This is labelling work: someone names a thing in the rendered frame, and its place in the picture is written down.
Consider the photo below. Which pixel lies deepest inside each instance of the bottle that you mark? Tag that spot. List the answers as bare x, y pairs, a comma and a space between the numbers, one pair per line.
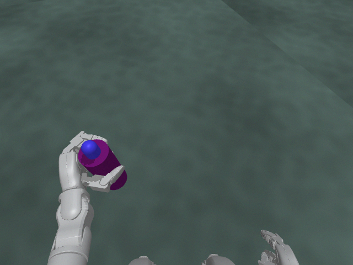
97, 158

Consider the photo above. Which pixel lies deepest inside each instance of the right robot hand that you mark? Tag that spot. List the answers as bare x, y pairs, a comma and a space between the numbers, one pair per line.
283, 253

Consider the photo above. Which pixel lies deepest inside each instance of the left robot hand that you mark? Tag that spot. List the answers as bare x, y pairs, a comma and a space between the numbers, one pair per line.
73, 174

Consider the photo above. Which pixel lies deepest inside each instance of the left robot arm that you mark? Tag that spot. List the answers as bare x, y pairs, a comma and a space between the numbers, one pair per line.
72, 242

